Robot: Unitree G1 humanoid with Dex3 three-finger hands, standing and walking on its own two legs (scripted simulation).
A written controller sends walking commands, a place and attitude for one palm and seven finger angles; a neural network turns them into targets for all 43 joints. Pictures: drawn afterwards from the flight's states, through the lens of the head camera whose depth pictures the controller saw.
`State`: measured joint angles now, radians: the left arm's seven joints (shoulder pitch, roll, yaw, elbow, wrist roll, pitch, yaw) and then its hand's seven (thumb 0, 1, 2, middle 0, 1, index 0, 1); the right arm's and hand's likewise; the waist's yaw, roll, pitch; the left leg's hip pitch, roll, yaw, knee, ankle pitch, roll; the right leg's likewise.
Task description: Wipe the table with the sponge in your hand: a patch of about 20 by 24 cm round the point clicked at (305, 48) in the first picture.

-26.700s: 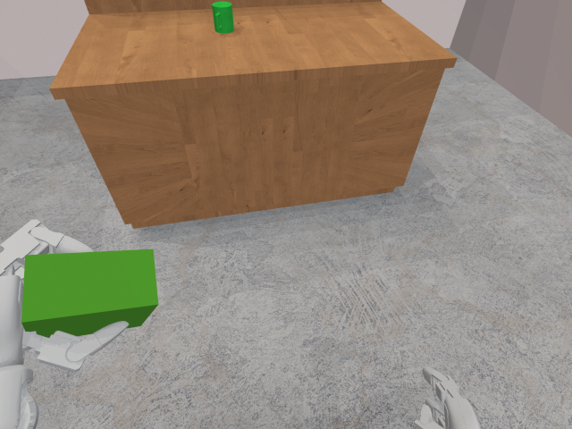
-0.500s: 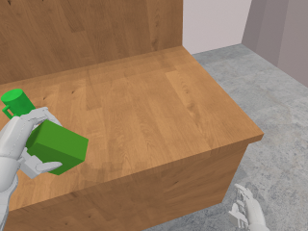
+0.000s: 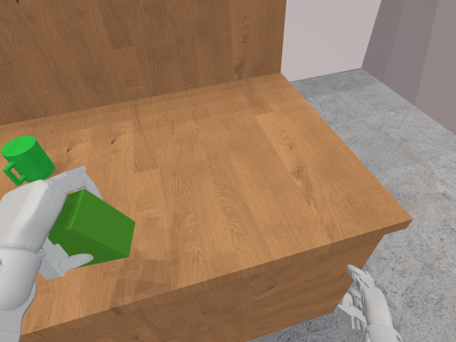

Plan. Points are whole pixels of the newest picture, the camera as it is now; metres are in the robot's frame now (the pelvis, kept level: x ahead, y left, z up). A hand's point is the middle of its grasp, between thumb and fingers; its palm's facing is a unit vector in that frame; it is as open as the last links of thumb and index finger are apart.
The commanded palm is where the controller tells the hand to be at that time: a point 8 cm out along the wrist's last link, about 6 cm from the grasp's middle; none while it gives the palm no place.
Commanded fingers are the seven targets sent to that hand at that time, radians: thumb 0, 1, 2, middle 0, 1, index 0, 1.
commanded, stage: turn the palm down, sponge in hand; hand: left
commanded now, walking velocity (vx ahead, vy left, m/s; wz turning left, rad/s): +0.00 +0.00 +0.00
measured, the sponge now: (88, 236) +0.22 +0.25 +0.12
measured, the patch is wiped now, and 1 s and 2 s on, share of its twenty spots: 0.00 0.00 0.00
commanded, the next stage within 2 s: move the sponge above the wiping area in 1.00 s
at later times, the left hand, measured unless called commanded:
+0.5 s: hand (31, 211) +0.22 +0.31 +0.18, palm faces +0.23 -0.07 -0.97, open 10.2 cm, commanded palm +0.17 +0.30 +0.23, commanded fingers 0.00 0.10 1.30 -1.20 -1.60 -1.20 -1.60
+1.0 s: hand (41, 216) +0.21 +0.29 +0.18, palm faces +0.20 -0.06 -0.98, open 10.2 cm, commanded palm +0.16 +0.27 +0.23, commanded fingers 0.00 0.10 1.30 -1.20 -1.60 -1.20 -1.60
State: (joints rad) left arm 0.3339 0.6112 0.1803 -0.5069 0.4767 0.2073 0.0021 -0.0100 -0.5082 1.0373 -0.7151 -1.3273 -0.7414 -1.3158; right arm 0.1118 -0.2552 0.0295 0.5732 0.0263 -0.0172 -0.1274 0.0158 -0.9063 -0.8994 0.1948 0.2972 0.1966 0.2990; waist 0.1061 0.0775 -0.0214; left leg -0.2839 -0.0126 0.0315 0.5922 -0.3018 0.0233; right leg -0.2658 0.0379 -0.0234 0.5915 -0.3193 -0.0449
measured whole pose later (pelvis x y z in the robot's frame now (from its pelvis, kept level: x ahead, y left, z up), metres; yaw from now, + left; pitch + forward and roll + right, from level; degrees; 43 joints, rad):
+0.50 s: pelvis -0.02 +0.02 +0.01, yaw +0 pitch -4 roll +0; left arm 0.09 0.62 0.04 -0.35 0.78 0.40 -0.03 -0.01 -0.51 1.04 -0.72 -1.32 -0.74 -1.31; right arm 0.01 -0.26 0.06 0.65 0.04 0.06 -0.08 0.01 -0.90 -0.90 0.20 0.30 0.15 0.28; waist 0.14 0.10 0.02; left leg -0.16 -0.04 0.04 0.43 -0.20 0.04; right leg -0.15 0.02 -0.01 0.45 -0.22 -0.03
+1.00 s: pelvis -0.03 -0.01 +0.01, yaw +0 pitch -5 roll +1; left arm 0.03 0.57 0.03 -0.24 0.82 0.46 -0.06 -0.01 -0.51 1.04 -0.72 -1.33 -0.74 -1.32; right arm -0.03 -0.26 0.07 0.69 0.04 0.04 -0.07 0.02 -0.90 -0.90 0.20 0.30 0.20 0.30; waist 0.15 0.14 0.02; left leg -0.15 0.00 0.03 0.42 -0.18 0.01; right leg -0.14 0.05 -0.02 0.44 -0.21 -0.07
